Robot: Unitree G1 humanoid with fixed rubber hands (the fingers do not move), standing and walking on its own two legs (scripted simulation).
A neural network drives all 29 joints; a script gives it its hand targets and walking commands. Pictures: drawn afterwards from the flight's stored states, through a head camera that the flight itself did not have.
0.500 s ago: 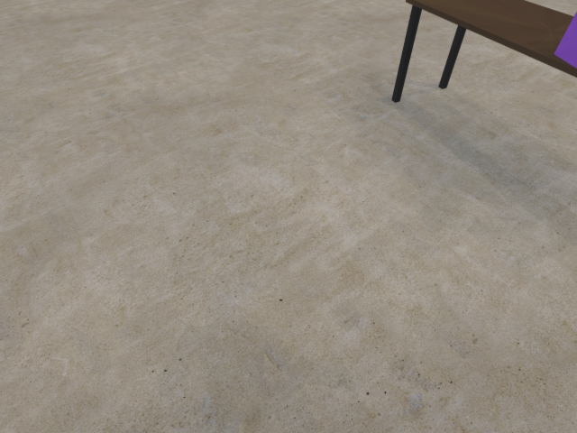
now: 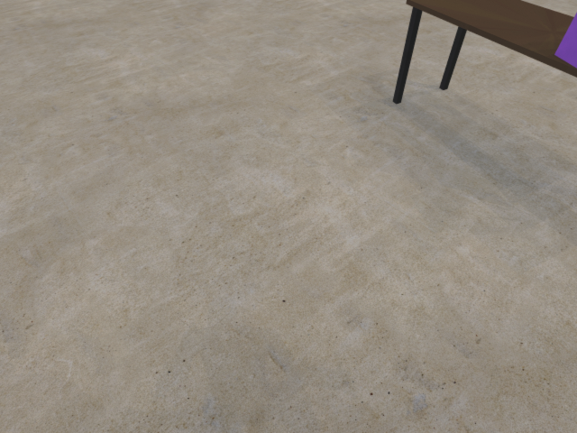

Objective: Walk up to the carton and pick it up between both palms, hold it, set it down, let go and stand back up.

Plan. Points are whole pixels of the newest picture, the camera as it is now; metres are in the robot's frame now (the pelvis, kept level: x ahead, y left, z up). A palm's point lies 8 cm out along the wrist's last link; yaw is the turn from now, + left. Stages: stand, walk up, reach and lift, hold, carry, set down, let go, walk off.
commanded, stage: walk up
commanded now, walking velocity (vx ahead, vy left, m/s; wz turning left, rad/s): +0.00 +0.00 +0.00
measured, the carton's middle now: out of the picture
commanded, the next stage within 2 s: none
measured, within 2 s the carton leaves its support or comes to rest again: neither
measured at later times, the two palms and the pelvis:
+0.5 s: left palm (126, 392) +0.21 +0.27 -0.08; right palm out of the picture +0.07 -0.45 -0.10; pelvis +0.04 -0.05 -0.03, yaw -14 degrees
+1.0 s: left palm (254, 244) +0.51 +0.10 -0.11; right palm out of the picture +0.06 -0.44 -0.05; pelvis +0.22 -0.11 -0.02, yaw -35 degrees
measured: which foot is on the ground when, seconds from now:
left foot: down 0.00-0.50, up 0.52-0.76, down 0.78-1.00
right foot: down 0.00-0.24, up 0.26-0.44, down 0.46-0.80, up 0.82-1.00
